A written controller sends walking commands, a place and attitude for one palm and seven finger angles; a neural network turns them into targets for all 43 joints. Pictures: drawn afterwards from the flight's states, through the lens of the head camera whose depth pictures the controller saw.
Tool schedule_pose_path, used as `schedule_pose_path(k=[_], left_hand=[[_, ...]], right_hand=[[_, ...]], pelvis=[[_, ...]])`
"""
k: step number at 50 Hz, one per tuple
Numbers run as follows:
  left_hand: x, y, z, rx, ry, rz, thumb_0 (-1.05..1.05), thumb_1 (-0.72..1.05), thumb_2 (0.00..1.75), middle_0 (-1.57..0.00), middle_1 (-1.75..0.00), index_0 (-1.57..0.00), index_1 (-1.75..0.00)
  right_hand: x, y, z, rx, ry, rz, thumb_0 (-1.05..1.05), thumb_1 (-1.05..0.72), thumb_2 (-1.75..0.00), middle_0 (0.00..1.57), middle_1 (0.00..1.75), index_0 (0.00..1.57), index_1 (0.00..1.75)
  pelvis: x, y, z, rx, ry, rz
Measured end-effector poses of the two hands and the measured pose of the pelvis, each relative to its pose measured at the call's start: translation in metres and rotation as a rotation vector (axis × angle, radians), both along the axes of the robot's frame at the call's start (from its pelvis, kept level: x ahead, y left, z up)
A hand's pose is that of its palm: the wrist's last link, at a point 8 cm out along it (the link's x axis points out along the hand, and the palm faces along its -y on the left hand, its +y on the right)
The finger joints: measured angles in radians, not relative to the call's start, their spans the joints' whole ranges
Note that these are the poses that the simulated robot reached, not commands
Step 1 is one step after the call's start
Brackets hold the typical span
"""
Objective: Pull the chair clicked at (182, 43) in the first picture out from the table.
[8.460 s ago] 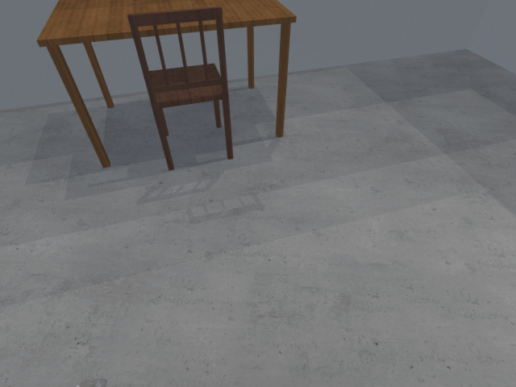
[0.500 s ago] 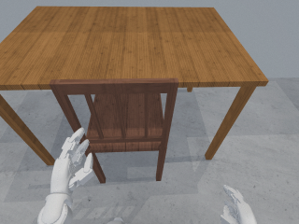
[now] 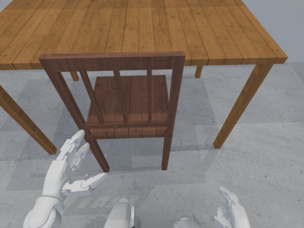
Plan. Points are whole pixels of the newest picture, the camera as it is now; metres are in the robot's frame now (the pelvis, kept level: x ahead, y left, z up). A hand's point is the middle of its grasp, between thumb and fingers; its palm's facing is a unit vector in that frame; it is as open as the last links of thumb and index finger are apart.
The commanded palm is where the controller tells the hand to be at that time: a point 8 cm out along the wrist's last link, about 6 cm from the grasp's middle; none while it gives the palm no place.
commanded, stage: raise the hand toward the chair's back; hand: left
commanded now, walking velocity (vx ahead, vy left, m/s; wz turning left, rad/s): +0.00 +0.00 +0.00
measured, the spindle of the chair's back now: (121, 99) +0.52 +0.13 -0.01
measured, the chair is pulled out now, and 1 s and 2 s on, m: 0.00 0.00 0.00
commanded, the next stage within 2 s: aim the fingers beside a spindle in 1.32 s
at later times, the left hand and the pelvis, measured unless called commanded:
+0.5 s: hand (58, 170) +0.24 +0.23 +0.07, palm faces +0.11 -0.99 -0.05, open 16.3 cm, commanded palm +0.22 +0.28 +0.06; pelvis +0.01 +0.03 +0.01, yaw +0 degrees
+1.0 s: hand (54, 165) +0.25 +0.24 +0.06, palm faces +0.06 -1.00 -0.04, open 16.9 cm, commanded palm +0.23 +0.30 +0.07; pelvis +0.01 +0.04 +0.02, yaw +0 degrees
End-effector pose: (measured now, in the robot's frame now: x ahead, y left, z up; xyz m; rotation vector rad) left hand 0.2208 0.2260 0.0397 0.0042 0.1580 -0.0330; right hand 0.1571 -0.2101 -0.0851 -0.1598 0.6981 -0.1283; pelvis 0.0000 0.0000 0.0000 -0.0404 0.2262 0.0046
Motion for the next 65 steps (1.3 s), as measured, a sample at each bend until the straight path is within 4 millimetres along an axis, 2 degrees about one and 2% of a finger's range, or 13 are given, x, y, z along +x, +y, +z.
schedule_pose_path(k=[3, 6, 9, 13, 17, 24, 29, 34, 42, 49, 59, 65], left_hand=[[-0.005, 0.009, 0.003, -0.005, 0.035, 0.090, 0.01, 0.13, 0.57, -0.13, -0.18, -0.12, -0.17], [-0.014, 0.023, 0.017, 0.044, -0.034, 0.163, 0.01, 0.06, 0.54, -0.12, -0.17, -0.11, -0.16], [-0.017, 0.034, 0.023, 0.092, -0.117, 0.173, 0.01, -0.01, 0.51, -0.11, -0.16, -0.10, -0.15], [-0.014, 0.037, 0.013, 0.075, -0.130, 0.113, 0.00, -0.11, 0.47, -0.10, -0.14, -0.09, -0.14], [-0.011, 0.034, 0.005, 0.032, -0.082, 0.064, 0.00, -0.20, 0.43, -0.09, -0.13, -0.08, -0.12], [-0.008, 0.048, 0.029, 0.051, -0.142, 0.130, 0.00, -0.36, 0.36, -0.08, -0.10, -0.07, -0.10], [-0.006, 0.057, 0.026, 0.060, -0.124, 0.127, 0.00, -0.44, 0.32, -0.07, -0.09, -0.06, -0.08], [-0.005, 0.058, 0.017, 0.039, -0.069, 0.093, -0.01, -0.47, 0.31, -0.06, -0.08, -0.06, -0.08], [0.002, 0.072, 0.032, 0.065, -0.143, 0.126, -0.01, -0.49, 0.30, -0.06, -0.08, -0.06, -0.08], [0.009, 0.071, 0.024, 0.047, -0.078, 0.090, -0.01, -0.49, 0.30, -0.06, -0.08, -0.05, -0.08], [0.009, 0.069, 0.033, 0.070, -0.141, 0.124, -0.01, -0.49, 0.30, -0.06, -0.08, -0.06, -0.08], [0.009, 0.066, 0.030, 0.060, -0.109, 0.104, -0.01, -0.49, 0.30, -0.06, -0.08, -0.06, -0.08]], right_hand=[[-0.012, -0.010, 0.007, -0.020, 0.036, -0.053, 0.02, -0.90, -0.90, 0.21, 0.30, 0.21, 0.30], [-0.015, -0.021, 0.012, -0.059, 0.056, -0.060, 0.02, -0.90, -0.90, 0.21, 0.30, 0.21, 0.30], [-0.011, -0.028, 0.012, -0.098, 0.058, -0.038, 0.02, -0.90, -0.90, 0.21, 0.30, 0.21, 0.30], [0.002, -0.029, 0.012, -0.130, 0.030, -0.018, 0.02, -0.90, -0.90, 0.20, 0.30, 0.21, 0.30], [0.015, -0.020, 0.021, -0.130, -0.020, -0.016, 0.02, -0.91, -0.90, 0.20, 0.30, 0.21, 0.30], [0.034, 0.009, 0.038, -0.086, -0.091, 0.027, 0.01, -0.91, -0.90, 0.20, 0.30, 0.21, 0.30], [0.037, 0.024, 0.040, -0.067, -0.095, 0.071, 0.01, -0.90, -0.90, 0.21, 0.30, 0.21, 0.30], [0.029, 0.027, 0.039, -0.076, -0.067, 0.077, 0.01, -0.90, -0.90, 0.21, 0.30, 0.21, 0.30], [0.011, 0.017, 0.037, -0.107, -0.015, 0.055, 0.01, -0.90, -0.90, 0.21, 0.30, 0.21, 0.30], [0.003, 0.008, 0.039, -0.113, 0.000, 0.020, 0.01, -0.90, -0.90, 0.21, 0.30, 0.21, 0.30], [0.009, 0.006, 0.040, -0.112, -0.017, 0.036, 0.01, -0.90, -0.90, 0.21, 0.30, 0.21, 0.30], [0.015, 0.009, 0.037, -0.088, -0.028, 0.044, 0.01, -0.90, -0.90, 0.21, 0.30, 0.21, 0.30]], pelvis=[[0.007, 0.004, 0.009, 0.010, 0.000, -0.015], [0.012, 0.007, 0.013, 0.012, 0.004, -0.019], [0.011, 0.011, 0.009, 0.005, 0.013, -0.011], [0.007, 0.016, 0.002, -0.007, 0.024, -0.002], [0.006, 0.021, 0.003, -0.014, 0.020, 0.000], [0.008, 0.027, 0.012, -0.019, -0.003, 0.004], [0.006, 0.031, 0.013, -0.025, -0.009, 0.010], [0.005, 0.034, 0.015, -0.030, -0.014, 0.010], [0.006, 0.036, 0.017, -0.034, -0.019, 0.012], [0.007, 0.038, 0.020, -0.031, -0.019, 0.006], [0.010, 0.035, 0.020, -0.026, -0.016, 0.005], [0.010, 0.032, 0.019, -0.024, -0.016, 0.005]])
